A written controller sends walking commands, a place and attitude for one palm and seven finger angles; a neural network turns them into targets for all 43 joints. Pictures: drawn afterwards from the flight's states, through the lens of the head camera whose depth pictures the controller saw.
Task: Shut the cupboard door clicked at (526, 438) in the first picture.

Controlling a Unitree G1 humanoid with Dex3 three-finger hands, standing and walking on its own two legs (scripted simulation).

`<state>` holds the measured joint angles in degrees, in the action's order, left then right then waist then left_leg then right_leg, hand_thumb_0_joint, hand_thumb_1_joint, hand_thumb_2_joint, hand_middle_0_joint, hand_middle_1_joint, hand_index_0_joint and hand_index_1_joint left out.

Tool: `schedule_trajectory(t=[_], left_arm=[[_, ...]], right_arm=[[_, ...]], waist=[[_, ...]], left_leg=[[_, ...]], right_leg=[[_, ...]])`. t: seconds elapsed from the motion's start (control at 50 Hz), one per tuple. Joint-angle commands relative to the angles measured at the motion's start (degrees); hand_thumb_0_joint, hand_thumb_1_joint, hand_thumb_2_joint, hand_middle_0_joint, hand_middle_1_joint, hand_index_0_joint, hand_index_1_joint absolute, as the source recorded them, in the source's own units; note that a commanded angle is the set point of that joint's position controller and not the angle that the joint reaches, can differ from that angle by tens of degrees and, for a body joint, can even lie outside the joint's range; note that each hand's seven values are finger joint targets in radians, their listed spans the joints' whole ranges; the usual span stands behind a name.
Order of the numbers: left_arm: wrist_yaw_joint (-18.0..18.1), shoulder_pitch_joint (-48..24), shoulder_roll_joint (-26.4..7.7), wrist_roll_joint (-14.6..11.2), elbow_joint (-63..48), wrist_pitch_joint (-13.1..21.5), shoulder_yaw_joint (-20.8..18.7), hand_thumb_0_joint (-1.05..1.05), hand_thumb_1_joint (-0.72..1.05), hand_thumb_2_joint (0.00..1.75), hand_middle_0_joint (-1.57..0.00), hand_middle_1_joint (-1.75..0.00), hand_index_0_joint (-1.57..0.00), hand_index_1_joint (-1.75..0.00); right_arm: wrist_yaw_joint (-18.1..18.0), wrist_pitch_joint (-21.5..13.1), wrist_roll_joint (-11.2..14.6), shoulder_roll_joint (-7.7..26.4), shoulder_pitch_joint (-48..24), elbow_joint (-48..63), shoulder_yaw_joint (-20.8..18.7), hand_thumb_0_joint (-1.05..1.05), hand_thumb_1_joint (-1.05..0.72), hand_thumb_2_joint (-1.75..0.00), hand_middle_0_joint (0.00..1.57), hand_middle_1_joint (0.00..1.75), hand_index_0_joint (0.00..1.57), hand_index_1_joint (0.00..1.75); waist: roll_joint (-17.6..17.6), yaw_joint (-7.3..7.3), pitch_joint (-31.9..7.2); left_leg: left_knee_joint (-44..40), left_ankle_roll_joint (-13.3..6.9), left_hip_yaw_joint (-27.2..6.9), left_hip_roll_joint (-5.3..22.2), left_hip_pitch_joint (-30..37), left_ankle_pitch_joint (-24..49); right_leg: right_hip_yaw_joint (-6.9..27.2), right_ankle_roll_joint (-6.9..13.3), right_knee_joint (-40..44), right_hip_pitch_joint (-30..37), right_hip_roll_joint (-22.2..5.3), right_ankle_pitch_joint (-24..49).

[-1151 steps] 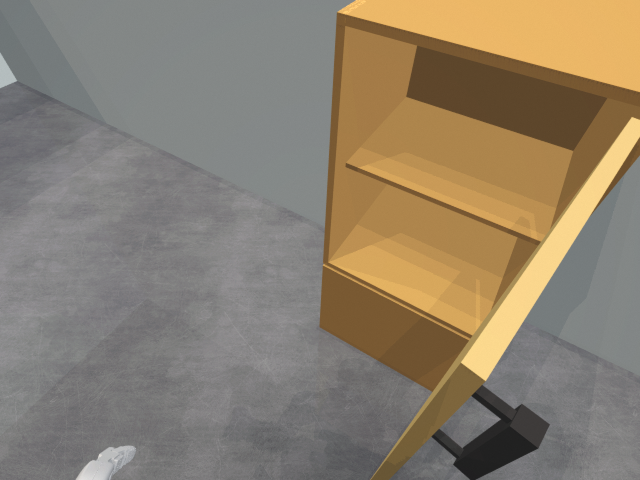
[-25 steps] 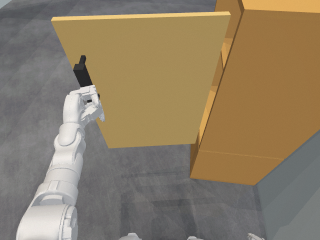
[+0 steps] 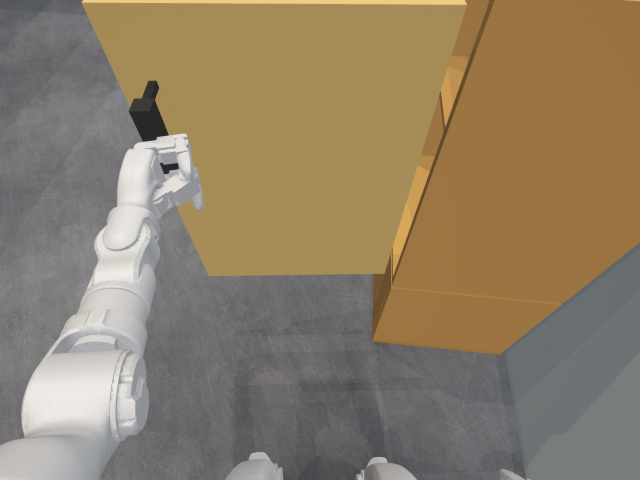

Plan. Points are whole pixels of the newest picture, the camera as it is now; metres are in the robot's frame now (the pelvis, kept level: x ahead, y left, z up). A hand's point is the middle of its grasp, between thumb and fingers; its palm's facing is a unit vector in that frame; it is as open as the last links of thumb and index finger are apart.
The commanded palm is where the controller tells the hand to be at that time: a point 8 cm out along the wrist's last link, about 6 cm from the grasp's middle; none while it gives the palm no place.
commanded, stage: push the door shut along its arc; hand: left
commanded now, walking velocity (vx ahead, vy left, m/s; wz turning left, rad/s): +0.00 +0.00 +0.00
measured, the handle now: (166, 144) +0.53 +0.20 +0.10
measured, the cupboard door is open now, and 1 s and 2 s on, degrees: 97 85 73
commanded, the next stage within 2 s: pull the fist back off the door in 1.46 s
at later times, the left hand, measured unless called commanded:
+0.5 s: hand (216, 146) +0.52 +0.13 +0.11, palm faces -0.17 -0.99 +0.00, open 3.1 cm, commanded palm +0.52 +0.18 +0.10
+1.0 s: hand (237, 118) +0.58 +0.11 +0.11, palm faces -0.28 -0.96 -0.01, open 3.0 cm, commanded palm +0.58 +0.15 +0.10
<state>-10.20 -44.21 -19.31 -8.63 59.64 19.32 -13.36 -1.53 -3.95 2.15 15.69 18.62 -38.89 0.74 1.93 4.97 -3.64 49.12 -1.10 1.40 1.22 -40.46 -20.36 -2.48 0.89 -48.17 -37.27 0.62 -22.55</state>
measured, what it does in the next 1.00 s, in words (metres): stands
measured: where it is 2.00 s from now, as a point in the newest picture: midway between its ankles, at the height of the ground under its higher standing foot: outside the picture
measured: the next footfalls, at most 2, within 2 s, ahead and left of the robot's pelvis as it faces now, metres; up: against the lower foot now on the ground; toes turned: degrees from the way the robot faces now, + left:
none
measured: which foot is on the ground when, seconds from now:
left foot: down 0.00-1.00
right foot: down 0.00-1.00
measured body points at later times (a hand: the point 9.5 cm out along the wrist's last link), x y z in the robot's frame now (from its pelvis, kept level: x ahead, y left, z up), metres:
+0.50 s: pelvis +0.00 +0.00 -0.01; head +0.11 +0.01 +0.42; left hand +0.52 +0.19 +0.11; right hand +0.00 -0.27 -0.13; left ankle +0.04 +0.11 -0.70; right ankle +0.01 -0.11 -0.70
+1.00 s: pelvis +0.01 +0.01 -0.02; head +0.16 +0.01 +0.40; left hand +0.59 +0.16 +0.11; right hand -0.05 -0.26 -0.13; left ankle +0.04 +0.11 -0.70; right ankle +0.01 -0.11 -0.70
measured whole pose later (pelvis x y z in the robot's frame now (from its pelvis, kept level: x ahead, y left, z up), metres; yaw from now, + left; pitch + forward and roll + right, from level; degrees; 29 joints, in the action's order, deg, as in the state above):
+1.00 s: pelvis +0.01 +0.01 -0.02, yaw -2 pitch +23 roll -3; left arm -22.7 -71.5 -35.0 -2.4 77.8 13.6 -19.1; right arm -1.1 -1.3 -0.1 16.5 25.6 -38.2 2.3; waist 3.5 14.6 -4.1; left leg 57.4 -1.5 1.1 3.3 -56.8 -23.7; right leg -2.5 0.6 -53.7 -52.7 2.6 -24.0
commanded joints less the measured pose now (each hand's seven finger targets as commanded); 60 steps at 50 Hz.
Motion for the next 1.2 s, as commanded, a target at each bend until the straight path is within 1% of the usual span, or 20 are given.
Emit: schedule_trajectory(t=[0.0, 0.02, 0.04, 0.08, 0.12, 0.22, 0.28, 0.32, 0.4, 0.46, 0.5, 0.62, 0.72, 0.74, 0.8, 0.88, 0.94, 1.06, 1.08, 1.18], left_arm=[[-2.2, -33.3, -11.5, -1.2, -11.3, 4.4, -0.9, 0.00, 0.90, 0.90, -1.30, -1.50, -1.30, -1.50], [-2.7, -33.7, -11.7, -1.3, -10.8, 4.4, -1.0, 0.00, 0.90, 0.90, -1.30, -1.50, -1.30, -1.50], [-3.2, -34.8, -10.9, -1.3, -10.0, 4.2, 0.0, 0.00, 0.90, 0.90, -1.30, -1.50, -1.30, -1.50], [-3.9, -37.5, -11.9, -1.4, -10.1, 4.5, -0.5, 0.00, 0.90, 0.90, -1.30, -1.50, -1.30, -1.50], [-4.7, -37.3, -13.8, -1.4, -7.6, 4.2, -1.7, 0.00, 0.90, 0.90, -1.30, -1.50, -1.30, -1.50], [-6.2, -43.0, -14.5, -0.6, -4.7, 3.7, -0.7, 0.00, 0.90, 0.90, -1.30, -1.50, -1.30, -1.50], [-6.9, -44.6, -16.1, -0.5, -4.8, 3.8, -1.6, 0.00, 0.90, 0.90, -1.30, -1.50, -1.30, -1.50], [-7.7, -45.1, -13.8, -0.8, -3.3, 3.3, 0.2, 0.00, 0.90, 0.90, -1.30, -1.50, -1.30, -1.50], [-7.5, -47.9, -16.3, -0.2, 1.0, 1.6, -1.3, 0.00, 0.90, 0.90, -1.30, -1.50, -1.30, -1.50], [-6.8, -50.2, -21.1, 0.6, 1.5, 1.5, -4.9, 0.00, 0.90, 0.90, -1.30, -1.50, -1.30, -1.50], [-7.0, -50.4, -21.0, 1.6, 1.9, 1.6, -4.4, 0.00, 0.90, 0.90, -1.30, -1.50, -1.30, -1.50], [-8.1, -54.2, -21.2, 2.8, 4.6, 0.6, -3.4, 0.00, 0.90, 0.90, -1.30, -1.50, -1.30, -1.50], [-8.9, -55.0, -27.9, 3.6, 5.6, -0.9, -8.1, 0.00, 0.90, 0.90, -1.30, -1.50, -1.30, -1.50], [-9.1, -54.8, -27.1, 3.9, 6.1, -1.2, -7.3, 0.00, 0.90, 0.90, -1.30, -1.50, -1.30, -1.50], [-9.4, -54.2, -30.3, 4.8, 4.9, -0.9, -9.5, 0.00, 0.90, 0.90, -1.30, -1.50, -1.30, -1.50], [-10.8, -56.0, -29.4, 4.8, 5.6, -1.6, -8.0, 0.00, 0.90, 0.90, -1.30, -1.50, -1.30, -1.50], [-12.1, -58.0, -29.9, 4.6, 5.5, -2.4, -7.5, 0.00, 0.90, 0.90, -1.30, -1.50, -1.30, -1.50], [-13.3, -63.0, -27.6, 4.1, 7.4, -3.3, -5.0, 0.00, 0.90, 0.90, -1.30, -1.50, -1.30, -1.50], [-13.4, -64.7, -25.9, 4.2, 7.5, -3.4, -3.5, 0.00, 0.90, 0.90, -1.30, -1.50, -1.30, -1.50], [-13.5, -69.1, -23.3, 4.2, 6.9, -3.5, -1.8, 0.00, 0.90, 0.90, -1.30, -1.50, -1.30, -1.50]], right_arm=[[-0.6, -1.4, 0.4, 9.0, 5.2, 4.1, -3.3, 0.00, -0.90, -0.90, 0.20, 0.30, 0.20, 0.30], [-0.6, -1.3, 0.4, 9.1, 5.6, 4.0, -3.3, 0.00, -0.90, -0.90, 0.20, 0.30, 0.20, 0.30], [-0.7, -1.3, 0.4, 9.1, 5.6, 3.9, -3.2, 0.00, -0.90, -0.90, 0.20, 0.30, 0.20, 0.30], [-0.7, -1.3, 0.2, 9.4, 6.4, 3.3, -3.4, 0.00, -0.90, -0.90, 0.20, 0.30, 0.20, 0.30], [-0.7, -1.1, 0.2, 9.8, 7.1, 2.9, -3.3, 0.00, -0.90, -0.90, 0.20, 0.30, 0.20, 0.30], [-0.8, -1.1, 0.0, 10.2, 8.5, 1.9, -3.2, 0.00, -0.90, -0.90, 0.20, 0.30, 0.20, 0.30], [-0.7, -1.1, -0.3, 10.6, 9.6, 1.7, -3.3, 0.00, -0.90, -0.90, 0.20, 0.30, 0.20, 0.30], [-0.4, -1.2, -0.3, 10.5, 9.8, 1.6, -3.2, 0.00, -0.90, -0.90, 0.20, 0.30, 0.20, 0.30], [-0.5, -0.9, -0.3, 11.1, 11.1, 1.3, -3.0, 0.00, -0.90, -0.90, 0.20, 0.30, 0.20, 0.30], [-0.4, -0.8, -0.8, 11.5, 12.5, 1.5, -2.9, 0.00, -0.90, -0.90, 0.20, 0.30, 0.20, 0.30], [-0.2, -0.7, -0.9, 11.2, 12.9, 1.7, -2.8, 0.00, -0.90, -0.90, 0.20, 0.30, 0.20, 0.30], [0.0, -0.1, -1.2, 11.6, 14.6, 1.8, -2.7, 0.00, -0.90, -0.90, 0.20, 0.30, 0.20, 0.30], [-0.2, 0.7, -1.6, 11.9, 16.5, 2.5, -2.5, 0.00, -0.90, -0.90, 0.20, 0.30, 0.20, 0.30], [0.0, 0.8, -1.7, 11.7, 16.6, 2.7, -2.4, 0.00, -0.90, -0.90, 0.20, 0.30, 0.20, 0.30], [0.0, 1.2, -2.0, 11.8, 17.5, 3.1, -2.5, 0.00, -0.90, -0.90, 0.20, 0.30, 0.20, 0.30], [-0.3, 1.8, -1.9, 11.8, 17.8, 3.0, -2.7, 0.00, -0.90, -0.90, 0.20, 0.30, 0.20, 0.30], [-0.5, 2.0, -1.9, 12.0, 18.1, 2.5, -2.8, 0.00, -0.90, -0.90, 0.20, 0.30, 0.20, 0.30], [-0.8, 1.4, -2.3, 12.1, 18.6, 0.6, -2.6, 0.00, -0.90, -0.90, 0.20, 0.30, 0.20, 0.30], [-0.8, 1.1, -2.2, 12.1, 18.3, 0.4, -2.5, 0.00, -0.90, -0.90, 0.20, 0.30, 0.20, 0.30], [-0.8, 0.0, -2.8, 12.4, 18.7, -1.2, -2.8, 0.00, -0.90, -0.90, 0.20, 0.30, 0.20, 0.30]], waist=[[-0.3, 3.47, -22.4], [-0.3, 3.35, -22.9], [-0.3, 4.21, -22.2], [1.1, 4.58, -24.4], [0.0, 4.80, -24.1], [2.8, 6.59, -23.8], [5.4, 6.47, -27.7], [5.4, 7.14, -27.7], [2.9, 8.50, -24.3], [3.7, 8.17, -26.5], [4.4, 8.39, -28.7], [5.3, 10.28, -28.2], [5.0, 9.71, -32.1], [5.1, 9.66, -31.6], [6.3, 8.89, -34.4], [3.8, 10.68, -32.3], [5.0, 11.19, -32.1], [8.5, 13.25, -30.3], [9.4, 13.89, -29.8], [11.9, 14.92, -32.1]], left_leg=[[-4.4, -0.7, -3.5, -0.8, 16.3, 10.5], [-4.4, -0.6, -3.7, -0.8, 15.9, 10.3], [-4.1, -0.7, -3.6, -0.8, 15.6, 9.6], [-3.5, -0.7, -3.8, -0.8, 16.7, 11.0], [-3.0, -0.9, -4.0, -0.7, 15.3, 10.6], [-2.1, -0.8, -5.0, -0.3, 14.8, 8.9], [-1.1, -0.6, -5.8, -0.1, 17.2, 11.8], [-0.6, -0.6, -5.9, 0.0, 17.6, 11.8], [-0.5, -1.0, -5.9, 0.0, 13.3, 8.5], [0.2, -1.1, -6.2, 0.0, 12.7, 9.8], [1.1, -1.0, -6.2, 0.1, 13.2, 11.9], [2.7, -1.1, -6.4, 0.5, 12.3, 11.9], [3.9, -1.3, -5.9, 0.3, 10.5, 15.8], [4.1, -1.3, -5.7, 0.2, 9.8, 16.1], [4.9, -1.2, -5.4, 0.1, 10.1, 18.5], [5.4, -1.6, -4.7, 0.1, 7.7, 17.0], [5.6, -1.6, -4.8, 0.1, 8.2, 17.0], [6.8, -1.5, -5.9, 0.5, 11.4, 17.7], [6.9, -1.4, -6.1, 0.8, 11.7, 17.1], [8.3, -1.2, -7.7, 1.4, 15.4, 19.2]], right_leg=[[2.2, 0.1, 6.2, 3.5, 1.1, 15.8], [2.1, 0.1, 6.0, 3.3, 1.1, 15.4], [2.3, 0.0, 6.2, 2.3, 1.1, 14.8], [2.4, 0.0, 5.8, 1.9, 1.1, 15.8], [2.5, 0.0, 5.7, 1.5, 1.2, 15.3], [2.3, 0.1, 5.1, -2.9, 1.3, 12.0], [1.9, 0.4, 4.1, -4.2, 1.3, 12.9], [1.7, 0.4, 4.1, -5.6, 1.5, 12.5], [1.8, 0.1, 4.4, -7.1, 1.7, 9.6], [1.8, 0.3, 3.4, -6.6, 1.8, 10.2], [1.9, 0.2, 2.8, -6.8, 1.7, 12.0], [1.8, 0.1, 2.1, -10.4, 2.1, 11.1], [2.1, 0.0, 0.9, -6.9, 2.2, 15.7], [2.0, 0.0, 0.8, -6.7, 2.3, 16.4], [2.1, 0.0, 0.1, -5.2, 2.4, 19.0], [2.5, -0.4, 0.9, -4.7, 2.7, 19.8], [2.4, -0.3, 1.1, -5.4, 2.8, 19.5], [1.3, 0.1, 0.7, -12.2, 3.0, 16.4], [1.2, -0.1, 0.7, -14.1, 2.9, 15.3], [0.2, 0.2, -0.7, -19.0, 3.0, 13.6]])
